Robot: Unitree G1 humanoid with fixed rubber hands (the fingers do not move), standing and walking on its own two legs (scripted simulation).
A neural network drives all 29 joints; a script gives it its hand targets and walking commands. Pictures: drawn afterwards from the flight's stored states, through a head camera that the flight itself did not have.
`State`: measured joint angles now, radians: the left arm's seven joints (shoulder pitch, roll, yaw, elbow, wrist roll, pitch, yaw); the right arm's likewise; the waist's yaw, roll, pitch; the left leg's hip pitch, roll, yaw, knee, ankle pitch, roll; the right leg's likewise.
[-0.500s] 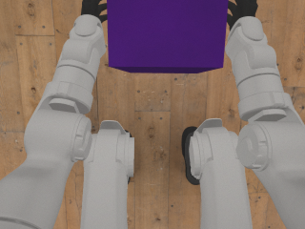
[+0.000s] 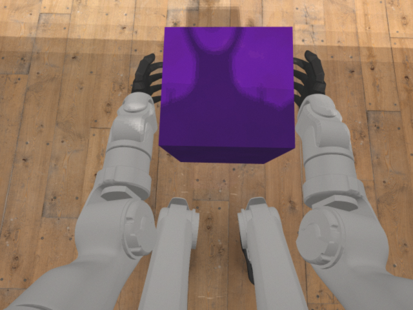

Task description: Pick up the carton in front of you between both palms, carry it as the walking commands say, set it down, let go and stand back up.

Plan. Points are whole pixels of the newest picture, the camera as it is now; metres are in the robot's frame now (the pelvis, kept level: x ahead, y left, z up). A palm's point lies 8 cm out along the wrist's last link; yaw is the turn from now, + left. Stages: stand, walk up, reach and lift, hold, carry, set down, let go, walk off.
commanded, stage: reach and lift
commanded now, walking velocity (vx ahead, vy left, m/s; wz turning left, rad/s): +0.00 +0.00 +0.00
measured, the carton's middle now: (224, 109) +0.50 -0.01 -0.12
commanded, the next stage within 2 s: none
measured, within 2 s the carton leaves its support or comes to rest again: neither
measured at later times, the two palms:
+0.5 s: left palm (111, 73) +0.45 +0.14 +0.10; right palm (368, 72) +0.45 -0.16 +0.11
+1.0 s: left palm (12, 11) +0.41 +0.14 +0.25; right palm out of the picture +0.41 -0.16 +0.25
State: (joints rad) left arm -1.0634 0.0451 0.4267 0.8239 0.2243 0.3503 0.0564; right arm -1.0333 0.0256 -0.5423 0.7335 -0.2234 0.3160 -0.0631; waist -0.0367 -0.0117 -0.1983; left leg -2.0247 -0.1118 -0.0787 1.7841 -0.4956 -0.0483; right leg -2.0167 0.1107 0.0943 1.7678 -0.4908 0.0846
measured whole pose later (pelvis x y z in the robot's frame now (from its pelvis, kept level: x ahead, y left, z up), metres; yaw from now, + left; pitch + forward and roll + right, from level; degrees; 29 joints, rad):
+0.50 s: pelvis +0.05 +0.00 +0.13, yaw +1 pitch +32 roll +0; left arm -0.67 -0.04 0.32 0.67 0.14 0.34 0.08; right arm -0.66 0.10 -0.42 0.62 -0.17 0.30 -0.06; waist -0.03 0.00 -0.27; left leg -1.44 -0.11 -0.10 1.37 -0.49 -0.03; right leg -1.44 0.10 0.12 1.36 -0.48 0.06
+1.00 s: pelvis +0.10 +0.00 +0.26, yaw +0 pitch +12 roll +0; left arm -0.29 -0.12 0.26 0.52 0.18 0.41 0.06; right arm -0.28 0.16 -0.31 0.50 -0.19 0.36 -0.04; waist -0.01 -0.01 -0.19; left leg -0.58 -0.07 -0.13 0.72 -0.33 -0.01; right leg -0.59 0.06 0.15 0.72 -0.33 0.02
